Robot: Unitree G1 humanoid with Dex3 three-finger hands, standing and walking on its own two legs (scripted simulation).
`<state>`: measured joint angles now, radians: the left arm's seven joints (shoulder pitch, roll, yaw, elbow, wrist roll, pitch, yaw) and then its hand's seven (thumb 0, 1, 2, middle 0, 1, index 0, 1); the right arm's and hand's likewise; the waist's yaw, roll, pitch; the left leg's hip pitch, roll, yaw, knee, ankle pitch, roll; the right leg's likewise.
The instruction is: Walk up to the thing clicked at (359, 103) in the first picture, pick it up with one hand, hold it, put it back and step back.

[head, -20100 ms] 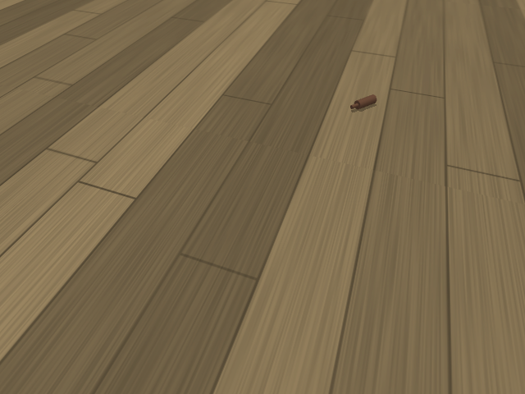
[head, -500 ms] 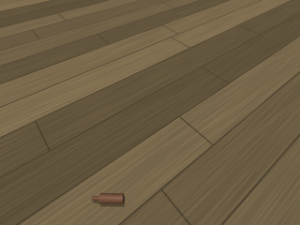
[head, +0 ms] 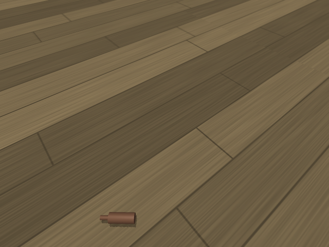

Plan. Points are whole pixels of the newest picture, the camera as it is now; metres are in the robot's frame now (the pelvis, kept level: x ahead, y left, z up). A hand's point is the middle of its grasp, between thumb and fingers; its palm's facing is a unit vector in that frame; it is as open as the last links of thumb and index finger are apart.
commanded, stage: stand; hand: left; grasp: from above
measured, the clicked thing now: (117, 217) +0.40 +0.30 -0.75
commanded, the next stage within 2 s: rise first in 0.22 s
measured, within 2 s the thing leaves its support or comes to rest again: neither
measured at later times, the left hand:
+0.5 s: hand out of the picture +0.13 +0.25 -0.17, palm faces +0.01 -0.95 -0.32, open 8.2 cm
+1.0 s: hand out of the picture +0.13 +0.27 -0.23, palm faces -0.14 -0.89 -0.44, open 14.0 cm
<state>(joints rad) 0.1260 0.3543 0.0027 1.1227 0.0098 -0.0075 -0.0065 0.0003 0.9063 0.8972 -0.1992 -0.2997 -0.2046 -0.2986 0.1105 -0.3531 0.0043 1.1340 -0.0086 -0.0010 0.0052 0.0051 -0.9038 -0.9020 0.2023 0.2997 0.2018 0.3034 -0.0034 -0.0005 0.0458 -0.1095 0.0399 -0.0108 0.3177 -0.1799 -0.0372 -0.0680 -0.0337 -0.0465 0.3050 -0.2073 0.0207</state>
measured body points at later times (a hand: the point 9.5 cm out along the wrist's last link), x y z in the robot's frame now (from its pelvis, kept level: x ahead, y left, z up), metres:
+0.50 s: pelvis -0.02 +0.00 -0.01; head +0.04 +0.01 +0.43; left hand +0.13 +0.30 -0.14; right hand +0.08 -0.28 -0.14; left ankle +0.00 +0.14 -0.75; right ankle -0.03 -0.13 -0.75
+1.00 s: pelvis -0.02 +0.01 -0.08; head +0.07 +0.02 +0.36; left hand +0.13 +0.32 -0.20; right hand +0.13 -0.25 -0.18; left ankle +0.00 +0.14 -0.75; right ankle -0.03 -0.13 -0.75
